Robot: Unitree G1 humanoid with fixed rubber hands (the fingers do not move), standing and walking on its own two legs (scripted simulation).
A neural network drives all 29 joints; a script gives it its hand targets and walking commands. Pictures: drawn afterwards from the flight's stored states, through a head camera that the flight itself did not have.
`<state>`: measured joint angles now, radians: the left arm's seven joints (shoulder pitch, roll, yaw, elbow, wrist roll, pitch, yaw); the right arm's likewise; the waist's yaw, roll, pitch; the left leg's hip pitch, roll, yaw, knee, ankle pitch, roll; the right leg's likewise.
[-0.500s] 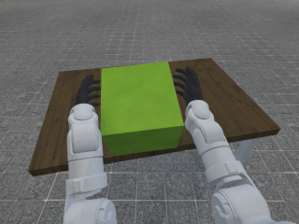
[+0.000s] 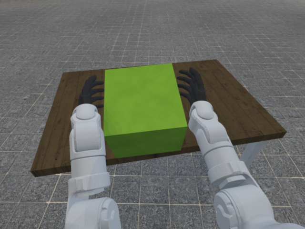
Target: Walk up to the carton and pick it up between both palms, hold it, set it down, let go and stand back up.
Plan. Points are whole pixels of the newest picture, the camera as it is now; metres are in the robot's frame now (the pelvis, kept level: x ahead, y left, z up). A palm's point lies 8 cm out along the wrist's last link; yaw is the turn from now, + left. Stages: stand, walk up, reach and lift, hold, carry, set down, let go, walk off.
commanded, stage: hold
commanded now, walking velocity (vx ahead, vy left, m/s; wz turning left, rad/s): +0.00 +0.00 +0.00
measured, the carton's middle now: (143, 111) +0.39 +0.02 +0.13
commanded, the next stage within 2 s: set down in 1.98 s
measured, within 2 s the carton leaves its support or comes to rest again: neither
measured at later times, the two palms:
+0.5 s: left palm (87, 107) +0.36 +0.15 +0.19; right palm (196, 100) +0.36 -0.12 +0.18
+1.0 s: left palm (84, 108) +0.35 +0.16 +0.19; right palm (195, 99) +0.36 -0.11 +0.19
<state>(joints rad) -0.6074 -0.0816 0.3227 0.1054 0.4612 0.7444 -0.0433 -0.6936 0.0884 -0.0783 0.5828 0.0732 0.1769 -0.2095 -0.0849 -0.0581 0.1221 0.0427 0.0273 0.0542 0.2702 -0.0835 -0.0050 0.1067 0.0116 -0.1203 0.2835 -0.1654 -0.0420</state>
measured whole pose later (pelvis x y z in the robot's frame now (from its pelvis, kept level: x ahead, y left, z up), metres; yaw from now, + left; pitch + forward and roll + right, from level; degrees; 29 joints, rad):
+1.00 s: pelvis +0.01 +0.00 +0.00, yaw +0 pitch -14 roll +0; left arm -0.55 -0.08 0.29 0.04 0.46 0.76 -0.03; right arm -0.66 0.08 -0.03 0.55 0.12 0.17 -0.22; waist -0.09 -0.07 0.12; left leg 0.06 0.03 0.05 0.29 -0.11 0.00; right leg 0.14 0.01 -0.12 0.28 -0.17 -0.04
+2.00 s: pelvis +0.00 +0.00 +0.00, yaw +0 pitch -13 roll +0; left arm -0.56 -0.09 0.29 0.03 0.45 0.76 -0.03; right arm -0.66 0.08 -0.03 0.52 0.12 0.18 -0.22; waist -0.09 -0.06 0.13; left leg 0.05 0.03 0.06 0.28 -0.10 0.00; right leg 0.11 0.01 -0.12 0.28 -0.16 -0.04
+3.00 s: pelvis +0.04 +0.00 +0.00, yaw +0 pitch -10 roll +0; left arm -0.51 -0.08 0.32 0.31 0.42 0.44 -0.03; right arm -0.65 0.11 -0.15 0.77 -0.05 -0.13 -0.16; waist -0.01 -0.06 0.10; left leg 0.03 0.03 0.05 0.27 -0.13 -0.01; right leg 0.11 0.01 -0.13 0.25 -0.19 -0.04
